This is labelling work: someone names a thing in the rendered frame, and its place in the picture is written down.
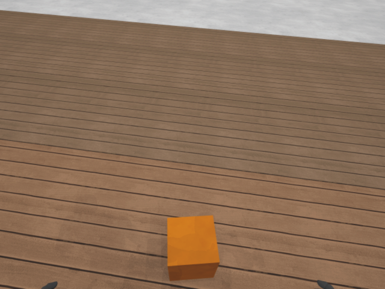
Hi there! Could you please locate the carton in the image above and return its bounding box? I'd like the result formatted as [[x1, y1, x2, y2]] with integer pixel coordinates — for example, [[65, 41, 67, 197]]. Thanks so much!
[[167, 216, 220, 281]]

